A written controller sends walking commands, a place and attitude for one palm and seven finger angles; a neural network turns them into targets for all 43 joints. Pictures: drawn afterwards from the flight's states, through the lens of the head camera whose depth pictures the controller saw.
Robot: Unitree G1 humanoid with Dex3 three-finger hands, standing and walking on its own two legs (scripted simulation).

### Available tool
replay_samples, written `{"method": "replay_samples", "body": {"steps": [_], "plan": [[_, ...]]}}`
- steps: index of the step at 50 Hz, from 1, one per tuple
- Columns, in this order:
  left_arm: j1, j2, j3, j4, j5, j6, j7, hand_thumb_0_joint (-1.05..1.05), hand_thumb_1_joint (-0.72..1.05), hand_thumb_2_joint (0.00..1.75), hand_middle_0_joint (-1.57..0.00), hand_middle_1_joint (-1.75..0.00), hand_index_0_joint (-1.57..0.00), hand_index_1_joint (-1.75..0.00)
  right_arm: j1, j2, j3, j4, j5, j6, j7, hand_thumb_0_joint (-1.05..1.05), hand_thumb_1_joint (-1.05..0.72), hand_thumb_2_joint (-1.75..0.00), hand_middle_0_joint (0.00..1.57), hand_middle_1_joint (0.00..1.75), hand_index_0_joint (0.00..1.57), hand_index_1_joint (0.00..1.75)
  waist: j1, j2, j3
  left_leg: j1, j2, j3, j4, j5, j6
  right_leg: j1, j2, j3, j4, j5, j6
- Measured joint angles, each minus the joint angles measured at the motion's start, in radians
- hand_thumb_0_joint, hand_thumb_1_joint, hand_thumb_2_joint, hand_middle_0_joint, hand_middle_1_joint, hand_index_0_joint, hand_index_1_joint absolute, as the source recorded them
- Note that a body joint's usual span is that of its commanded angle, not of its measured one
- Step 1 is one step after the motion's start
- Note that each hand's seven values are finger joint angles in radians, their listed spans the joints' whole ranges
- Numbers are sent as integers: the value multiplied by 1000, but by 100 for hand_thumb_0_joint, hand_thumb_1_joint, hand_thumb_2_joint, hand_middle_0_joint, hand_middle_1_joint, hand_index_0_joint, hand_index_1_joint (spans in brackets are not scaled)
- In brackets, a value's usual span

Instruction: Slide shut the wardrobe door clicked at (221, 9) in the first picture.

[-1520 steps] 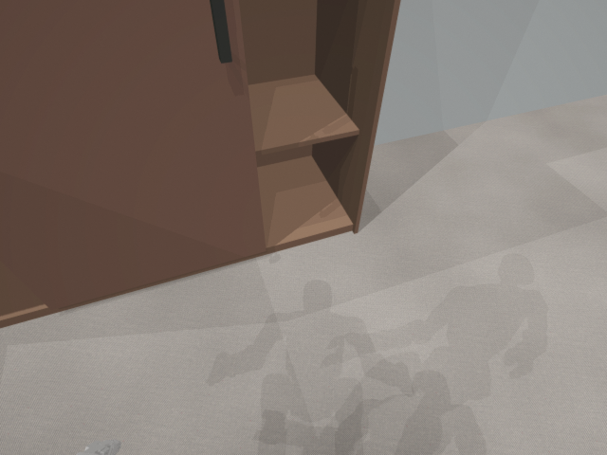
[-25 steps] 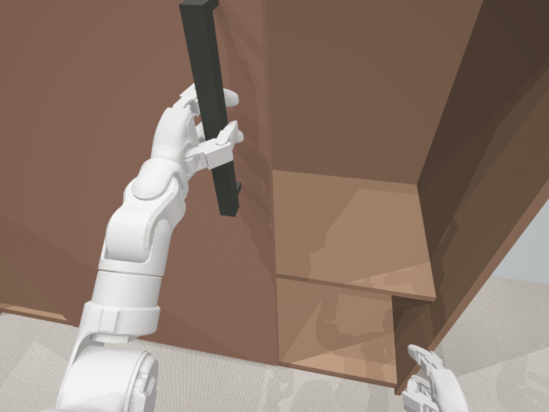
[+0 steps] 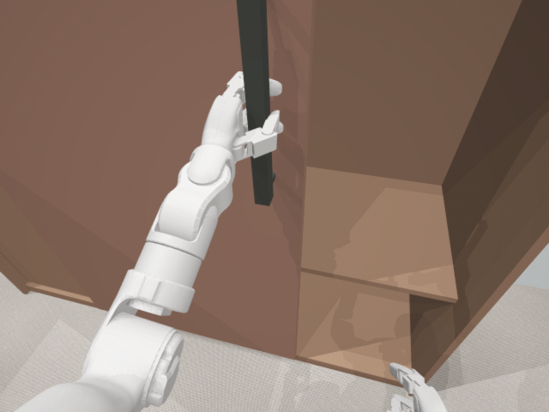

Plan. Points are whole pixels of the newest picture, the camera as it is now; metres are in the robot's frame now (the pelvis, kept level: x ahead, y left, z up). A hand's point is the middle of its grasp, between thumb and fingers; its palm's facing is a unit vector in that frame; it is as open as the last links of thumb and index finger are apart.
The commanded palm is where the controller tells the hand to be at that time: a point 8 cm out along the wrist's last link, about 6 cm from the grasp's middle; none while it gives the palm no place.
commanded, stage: tug the door sideways, standing still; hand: left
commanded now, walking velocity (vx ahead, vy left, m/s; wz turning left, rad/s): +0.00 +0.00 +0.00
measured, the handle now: (263, 111) +0.45 +0.07 +0.24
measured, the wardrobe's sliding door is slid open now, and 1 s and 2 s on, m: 0.39 0.34 0.09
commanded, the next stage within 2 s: step sideways, sliding the door along in 0.20 s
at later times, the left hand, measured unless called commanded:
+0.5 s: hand (292, 141) +0.40 +0.02 +0.23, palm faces -0.08 -0.98 -0.17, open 6.7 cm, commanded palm +0.39 +0.07 +0.24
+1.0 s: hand (313, 139) +0.41 +0.00 +0.23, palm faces +0.14 -0.98 -0.11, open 6.5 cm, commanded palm +0.38 -0.02 +0.23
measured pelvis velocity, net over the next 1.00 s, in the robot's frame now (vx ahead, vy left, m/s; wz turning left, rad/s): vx -0.01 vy -0.14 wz -0.01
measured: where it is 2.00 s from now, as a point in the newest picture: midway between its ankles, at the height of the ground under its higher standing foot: outside the picture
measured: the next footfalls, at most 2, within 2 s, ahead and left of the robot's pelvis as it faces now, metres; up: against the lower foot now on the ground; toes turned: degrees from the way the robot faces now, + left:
right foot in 1.00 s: +0.09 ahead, -0.28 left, +0.00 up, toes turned -1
left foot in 1.40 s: +0.06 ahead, -0.02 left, +0.00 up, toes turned +8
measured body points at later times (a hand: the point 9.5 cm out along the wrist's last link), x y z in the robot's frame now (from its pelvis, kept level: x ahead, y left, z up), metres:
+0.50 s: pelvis -0.02 -0.03 -0.01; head +0.00 -0.05 +0.44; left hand +0.40 +0.08 +0.24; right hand +0.15 -0.25 -0.11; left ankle -0.01 +0.09 -0.74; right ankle +0.01 -0.12 -0.74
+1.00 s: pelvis -0.01 -0.14 -0.03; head +0.05 -0.14 +0.42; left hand +0.39 +0.05 +0.24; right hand +0.18 -0.34 -0.14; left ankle +0.00 +0.06 -0.74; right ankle +0.05 -0.28 -0.74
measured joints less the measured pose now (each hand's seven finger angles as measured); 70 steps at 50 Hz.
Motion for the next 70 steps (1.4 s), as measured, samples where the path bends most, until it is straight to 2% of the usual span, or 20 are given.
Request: {"method": "replay_samples", "body": {"steps": [16,23,29,32,35,37,39,41,43,45,48,51,54,57,59,61,63,65,68,70], "plan": [[-43,-17,-30,85,-10,-58,30,-4,72,79,-38,-140,-19,-139,20,-9,-15,27,-2,-50,11,2,-90,-90,19,30,20,30,-9,-3,-1,-19,6,-4,2,15,-10,-20,5,-3,6,10,-5],[30,105,28,19,44,-292,-28,-10,62,79,-42,-140,-23,-138,-28,23,-27,-49,-24,-30,-52,2,-90,-90,20,30,20,30,-35,-13,54,-69,39,55,38,-1,-23,-108,39,54,69,5,-18],[67,142,101,-65,63,-367,-26,-13,60,82,-44,-140,-24,-137,-13,25,-52,-73,-22,10,-65,1,-90,-90,20,30,20,30,-34,-2,121,-92,88,53,136,-60,-59,-126,86,52,144,-38,-39],[72,143,124,-83,66,-375,-22,-13,60,84,-45,-140,-25,-137,0,13,-70,-61,-10,38,-62,2,-90,-90,20,30,20,30,-39,32,143,-135,131,21,235,-57,-62,-94,125,8,110,-36,-90],[51,140,131,-106,80,-362,-13,-11,63,85,-45,-140,-24,-137,-9,18,-79,-37,-3,56,-61,2,-90,-90,20,30,20,30,-29,-21,171,-211,103,13,417,-158,-41,-89,117,-3,108,-37,-118],[44,130,130,-127,78,-359,8,-9,66,86,-45,-140,-23,-136,-15,19,-80,-37,-3,55,-60,2,-90,-90,20,30,20,30,-21,-60,187,-223,82,23,406,-167,-35,-91,106,0,103,-33,-126],[45,131,136,-154,86,-352,20,-9,67,85,-45,-140,-23,-135,-22,13,-81,-50,-5,56,-56,2,-90,-90,19,30,20,30,-19,-81,193,-194,81,53,278,-58,-33,-100,101,0,112,-36,-130],[41,143,131,-168,75,-339,27,-9,66,85,-45,-140,-23,-132,-25,-1,-93,-74,0,57,-47,2,-90,-90,19,30,20,30,-13,-74,183,-142,104,67,147,62,-35,-150,114,3,201,-61,-100],[19,156,136,-163,61,-336,22,-9,66,84,-45,-140,-23,-130,-51,1,-110,-88,6,70,-29,2,-90,-90,19,30,20,30,-7,-83,213,-122,102,70,150,-13,-73,-220,110,63,400,-164,-55],[11,156,151,-168,60,-335,19,-9,66,84,-45,-140,-23,-130,-72,-2,-112,-105,6,80,-10,2,-90,-90,19,30,20,29,-13,-64,243,-118,113,49,169,-36,-94,-259,97,110,491,-238,-44],[2,149,155,-166,64,-339,18,-10,66,83,-45,-140,-23,-129,-79,4,-104,-122,12,86,10,2,-90,-90,19,30,20,29,-3,-15,264,-122,162,3,208,-54,-123,-237,63,135,384,-209,-35],[-22,143,143,-157,78,-320,10,-10,65,83,-45,-140,-23,-129,-72,25,-86,-128,26,92,18,2,-90,-90,19,30,20,30,32,9,263,-136,222,-41,297,-114,-151,-164,51,97,246,-26,1],[-32,132,125,-166,95,-313,11,-11,65,83,-45,-140,-24,-127,-98,37,-81,-101,33,94,12,2,-90,-90,19,30,20,30,26,26,270,-166,254,-93,361,-97,-106,-141,78,30,259,-55,-7],[0,126,99,-215,97,-308,15,-10,66,83,-45,-140,-24,-126,-127,43,-86,-72,22,88,-1,2,-90,-90,20,30,20,30,29,-19,258,-136,229,-68,281,-92,-80,-147,57,29,257,-76,-24],[29,121,86,-250,84,-309,16,-9,66,82,-45,-140,-24,-125,-131,39,-98,-87,12,84,-2,2,-90,-90,20,30,20,30,42,-29,248,-103,235,-48,200,-79,-155,-168,56,46,282,-62,-11],[53,117,80,-271,74,-326,13,-10,67,81,-45,-140,-23,-125,-131,29,-113,-119,10,77,11,2,-90,-90,19,30,20,30,58,-11,255,-86,250,-41,179,-60,-185,-167,68,67,308,-106,-10],[78,117,80,-292,74,-342,9,-11,68,80,-45,-140,-21,-125,-132,25,-115,-145,15,74,26,2,-90,-90,19,30,20,30,63,2,257,-93,268,-27,213,-55,-174,-121,73,72,236,-60,-16],[106,110,87,-328,87,-346,8,-11,68,79,-45,-140,-19,-125,-151,21,-110,-151,26,76,28,2,-90,-90,19,30,20,30,38,21,274,-134,287,-26,303,-23,-131,-85,90,46,200,-69,-33],[166,92,71,-401,103,-341,13,-10,69,79,-45,-140,-19,-125,-166,28,-103,-145,27,73,15,2,-90,-90,19,30,20,30,18,-22,259,-178,208,-9,357,-124,-80,-89,72,49,162,-57,-49],[206,80,53,-456,102,-331,17,-9,69,79,-45,-140,-20,-124,-167,24,-98,-149,21,65,10,2,-90,-90,19,30,20,30,14,-36,240,-143,194,48,207,59,-55,-119,77,61,175,-25,-46]]}}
